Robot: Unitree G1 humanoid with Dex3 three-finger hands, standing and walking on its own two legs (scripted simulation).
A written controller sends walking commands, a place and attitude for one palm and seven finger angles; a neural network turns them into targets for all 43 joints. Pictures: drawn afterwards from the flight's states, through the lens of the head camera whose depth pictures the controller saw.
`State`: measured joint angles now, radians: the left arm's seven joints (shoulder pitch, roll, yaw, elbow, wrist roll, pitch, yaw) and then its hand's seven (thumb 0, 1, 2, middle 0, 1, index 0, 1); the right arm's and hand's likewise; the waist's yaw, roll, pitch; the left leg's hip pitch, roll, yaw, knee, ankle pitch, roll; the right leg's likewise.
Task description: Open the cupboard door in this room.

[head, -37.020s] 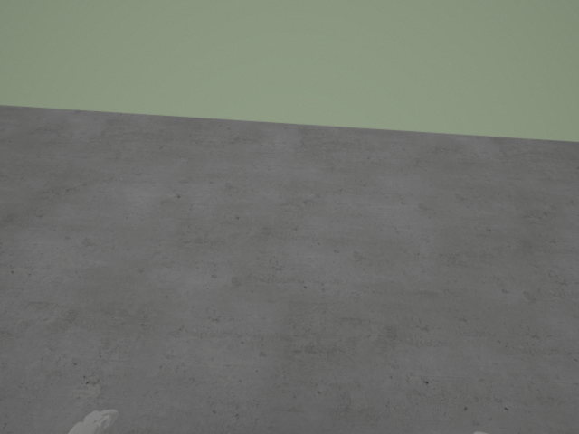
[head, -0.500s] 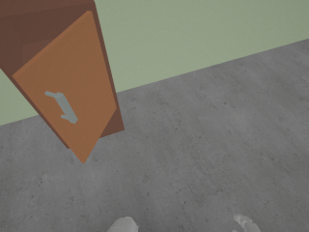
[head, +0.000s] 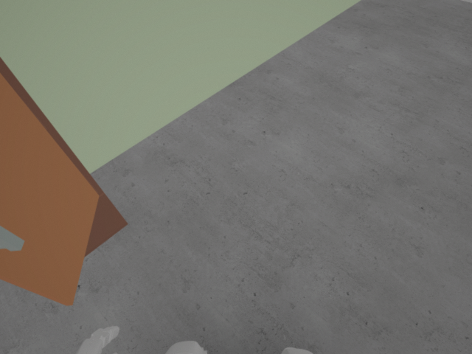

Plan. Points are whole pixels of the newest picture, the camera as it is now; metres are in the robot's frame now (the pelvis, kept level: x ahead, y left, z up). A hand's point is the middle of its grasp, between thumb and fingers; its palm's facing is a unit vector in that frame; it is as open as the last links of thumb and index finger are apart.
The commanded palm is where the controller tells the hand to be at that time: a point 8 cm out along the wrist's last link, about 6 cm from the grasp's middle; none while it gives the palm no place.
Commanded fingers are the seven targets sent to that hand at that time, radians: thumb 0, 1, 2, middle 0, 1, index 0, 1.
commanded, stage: walk to a spot facing it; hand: left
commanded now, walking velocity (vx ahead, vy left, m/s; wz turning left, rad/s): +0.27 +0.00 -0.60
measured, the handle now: out of the picture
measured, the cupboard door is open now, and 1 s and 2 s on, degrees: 49 49 49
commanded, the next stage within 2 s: turn to face it in 1.60 s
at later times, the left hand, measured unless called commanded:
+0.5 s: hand (174, 287) +0.25 +0.15 -0.15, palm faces -0.30 -0.94 -0.14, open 7.4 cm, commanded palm none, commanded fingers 0.00 0.90 0.90 -0.20 -0.30 -0.20 -0.30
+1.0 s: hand (252, 229) +0.38 -0.01 -0.14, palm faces -0.43 -0.87 -0.24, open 7.2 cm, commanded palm none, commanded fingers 0.00 0.90 0.90 -0.20 -0.30 -0.20 -0.30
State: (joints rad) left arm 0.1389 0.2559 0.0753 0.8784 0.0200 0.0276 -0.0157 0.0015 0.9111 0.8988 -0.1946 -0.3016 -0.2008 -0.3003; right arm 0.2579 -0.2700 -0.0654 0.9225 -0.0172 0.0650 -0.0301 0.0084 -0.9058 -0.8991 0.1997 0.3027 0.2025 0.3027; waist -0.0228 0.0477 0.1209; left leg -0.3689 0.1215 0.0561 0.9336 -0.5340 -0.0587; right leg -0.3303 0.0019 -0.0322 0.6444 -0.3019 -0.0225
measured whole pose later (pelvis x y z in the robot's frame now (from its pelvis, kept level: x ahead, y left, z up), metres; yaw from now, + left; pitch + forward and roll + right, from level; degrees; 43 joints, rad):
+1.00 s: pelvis +0.26 -0.17 +0.02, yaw -30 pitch +1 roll +1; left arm 0.28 0.18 0.07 1.03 0.01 -0.07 0.01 -0.01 0.94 0.90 -0.20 -0.30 -0.20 -0.30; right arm 0.16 -0.18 -0.06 0.96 -0.03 -0.01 0.00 0.01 -0.91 -0.90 0.19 0.30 0.20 0.30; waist 0.00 0.00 0.05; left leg -0.61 0.13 0.03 1.02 -0.20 -0.05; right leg -0.14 0.10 -0.06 0.34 -0.22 -0.14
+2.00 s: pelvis +0.64 -0.43 +0.01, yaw -30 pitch -1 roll +0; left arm 0.09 0.14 0.05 0.95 0.00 -0.05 0.03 -0.02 0.93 0.90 -0.20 -0.30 -0.21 -0.30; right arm 0.33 -0.10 -0.03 1.08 -0.01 0.02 -0.01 0.01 -0.91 -0.90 0.20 0.30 0.20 0.30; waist -0.07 -0.04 0.10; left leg -0.50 0.09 0.05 1.12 -0.44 -0.04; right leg -0.27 -0.06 -0.21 0.51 -0.23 -0.05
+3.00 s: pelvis +0.68 -0.50 +0.00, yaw +6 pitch +0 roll +2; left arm 0.23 0.24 0.06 0.92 0.02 0.05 0.01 0.00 0.91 0.90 -0.20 -0.30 -0.21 -0.30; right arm 0.08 -0.24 -0.06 0.88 -0.02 0.04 0.02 0.01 -0.91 -0.90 0.20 0.30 0.20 0.30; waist 0.01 -0.07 0.12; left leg -0.32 0.00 0.06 0.63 -0.29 0.02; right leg -0.38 -0.14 -0.13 0.96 -0.54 0.05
